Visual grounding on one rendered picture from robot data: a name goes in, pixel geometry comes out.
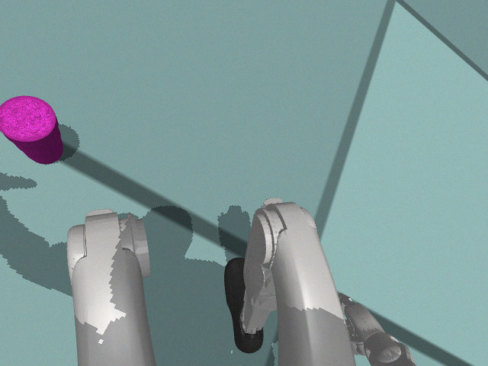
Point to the right robot foot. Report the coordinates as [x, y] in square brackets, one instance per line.
[235, 290]

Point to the right robot arm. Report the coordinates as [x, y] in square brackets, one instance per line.
[382, 349]

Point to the right robot hand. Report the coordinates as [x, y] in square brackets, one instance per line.
[360, 322]

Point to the cup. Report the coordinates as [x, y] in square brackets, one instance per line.
[31, 124]

